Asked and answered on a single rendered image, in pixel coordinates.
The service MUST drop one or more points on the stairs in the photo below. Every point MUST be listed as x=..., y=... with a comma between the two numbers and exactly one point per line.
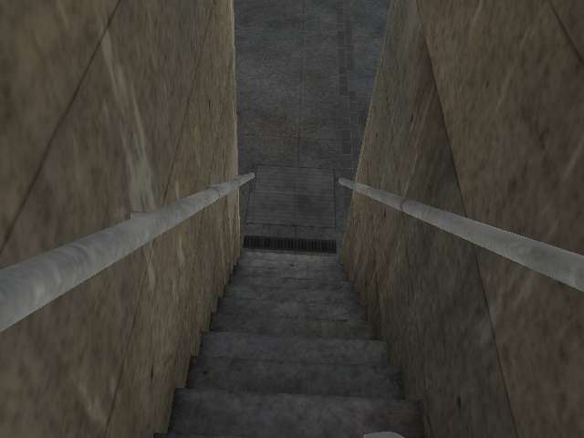
x=290, y=353

